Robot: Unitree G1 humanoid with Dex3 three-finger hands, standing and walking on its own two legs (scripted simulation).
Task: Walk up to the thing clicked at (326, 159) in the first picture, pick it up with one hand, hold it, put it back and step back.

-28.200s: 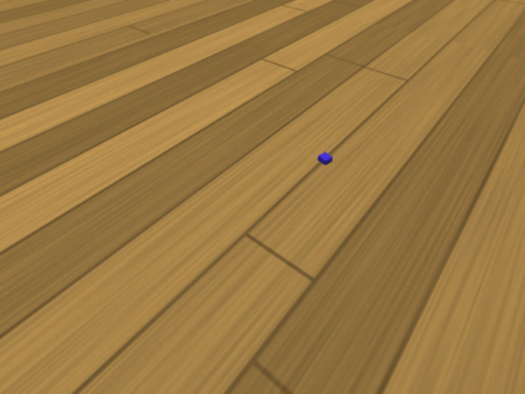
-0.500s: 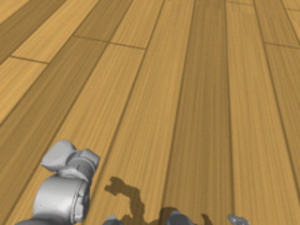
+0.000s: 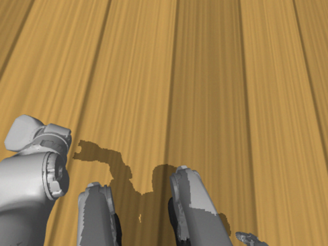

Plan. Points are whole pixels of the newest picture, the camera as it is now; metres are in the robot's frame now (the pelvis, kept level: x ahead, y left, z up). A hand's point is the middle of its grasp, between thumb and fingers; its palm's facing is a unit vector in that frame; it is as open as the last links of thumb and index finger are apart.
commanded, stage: crouch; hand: left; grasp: from above
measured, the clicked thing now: (47, 142) +0.44 +0.26 -0.17
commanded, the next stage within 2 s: lower in 1.00 s
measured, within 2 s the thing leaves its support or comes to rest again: neither
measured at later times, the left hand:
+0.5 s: hand (59, 144) +0.45 +0.26 -0.25, palm faces -0.17 -0.41 -0.90, open 8.8 cm
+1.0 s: hand (61, 146) +0.46 +0.27 -0.31, palm faces -0.18 -0.39 -0.90, open 8.8 cm
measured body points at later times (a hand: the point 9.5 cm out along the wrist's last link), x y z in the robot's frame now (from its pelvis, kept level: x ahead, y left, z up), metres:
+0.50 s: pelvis -0.01 +0.00 -0.12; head +0.23 +0.01 +0.26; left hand +0.46 +0.27 -0.20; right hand +0.01 -0.27 -0.25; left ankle +0.07 +0.14 -0.45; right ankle +0.08 -0.12 -0.45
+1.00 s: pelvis -0.01 +0.01 -0.16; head +0.24 +0.02 +0.21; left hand +0.47 +0.29 -0.26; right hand -0.03 -0.26 -0.27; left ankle +0.07 +0.14 -0.45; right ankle +0.08 -0.12 -0.45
